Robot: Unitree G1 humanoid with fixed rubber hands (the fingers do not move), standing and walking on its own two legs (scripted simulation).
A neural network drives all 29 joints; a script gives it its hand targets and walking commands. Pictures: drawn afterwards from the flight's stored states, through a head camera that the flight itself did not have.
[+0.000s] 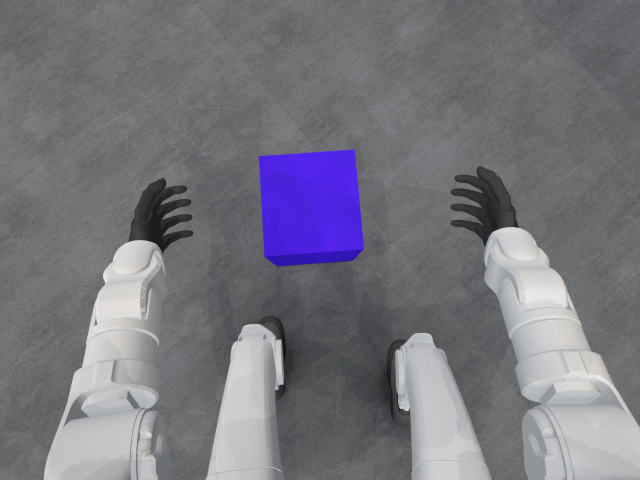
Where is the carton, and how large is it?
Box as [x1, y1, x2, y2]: [259, 150, 363, 265]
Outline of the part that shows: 354,150 259,156 264,256 276,265 288,265 352,260 363,249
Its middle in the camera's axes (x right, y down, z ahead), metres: -0.02 -0.06 +0.91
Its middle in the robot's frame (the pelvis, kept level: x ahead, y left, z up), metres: +0.50 +0.04 -0.53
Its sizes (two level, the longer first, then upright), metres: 0.210 0.200 0.250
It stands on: the floor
